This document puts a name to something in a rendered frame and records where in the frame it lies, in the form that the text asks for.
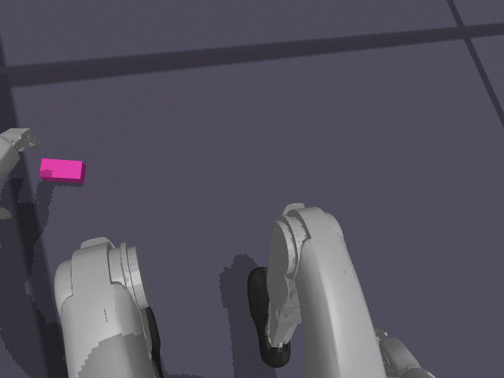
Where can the right robot foot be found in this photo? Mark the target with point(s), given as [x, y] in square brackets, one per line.
[259, 306]

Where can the small box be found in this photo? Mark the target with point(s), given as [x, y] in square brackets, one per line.
[62, 170]

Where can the left robot foot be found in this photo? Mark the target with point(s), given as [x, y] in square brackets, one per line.
[156, 343]

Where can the right robot hand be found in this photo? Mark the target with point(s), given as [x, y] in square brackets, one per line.
[396, 357]

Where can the left robot hand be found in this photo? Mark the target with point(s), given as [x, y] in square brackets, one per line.
[13, 141]

